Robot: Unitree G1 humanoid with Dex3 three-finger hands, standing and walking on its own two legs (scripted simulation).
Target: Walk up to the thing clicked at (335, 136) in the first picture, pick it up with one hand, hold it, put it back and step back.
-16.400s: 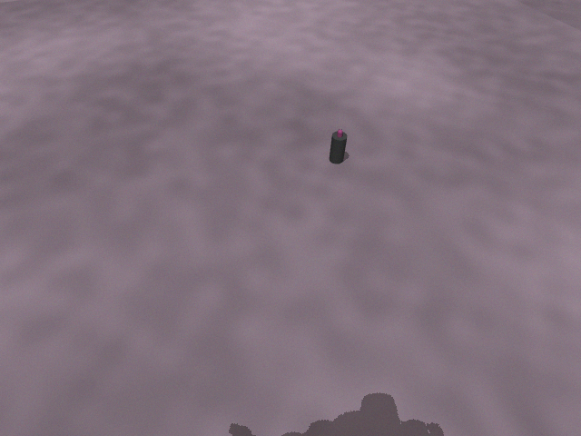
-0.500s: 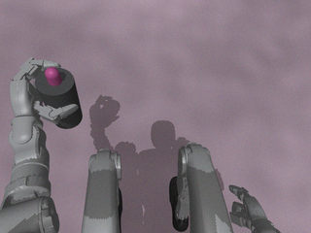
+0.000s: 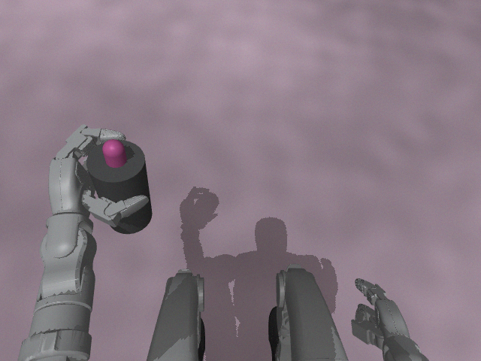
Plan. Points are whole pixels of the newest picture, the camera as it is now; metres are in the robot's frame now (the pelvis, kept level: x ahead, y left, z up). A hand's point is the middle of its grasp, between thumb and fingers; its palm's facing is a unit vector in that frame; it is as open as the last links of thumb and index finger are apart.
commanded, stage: lift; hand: left
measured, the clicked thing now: (122, 184) +0.38 +0.19 +0.01
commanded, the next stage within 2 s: hold in 1.24 s
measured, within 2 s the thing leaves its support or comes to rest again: neither
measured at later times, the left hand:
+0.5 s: hand (96, 146) +0.37 +0.18 +0.14, palm faces +0.13 -0.99 -0.01, open 11.3 cm
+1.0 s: hand (94, 118) +0.38 +0.16 +0.18, palm faces +0.12 -0.99 +0.00, open 11.3 cm
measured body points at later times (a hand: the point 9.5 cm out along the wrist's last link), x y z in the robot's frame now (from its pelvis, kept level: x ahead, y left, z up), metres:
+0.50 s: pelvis +0.02 +0.00 +0.10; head +0.11 +0.01 +0.54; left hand +0.36 +0.23 +0.14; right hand +0.16 -0.25 -0.01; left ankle +0.05 +0.12 -0.54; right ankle +0.07 -0.14 -0.54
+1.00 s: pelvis +0.04 -0.01 +0.14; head +0.10 -0.01 +0.59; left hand +0.36 +0.22 +0.19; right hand +0.18 -0.25 +0.03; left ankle +0.05 +0.12 -0.54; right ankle +0.07 -0.14 -0.54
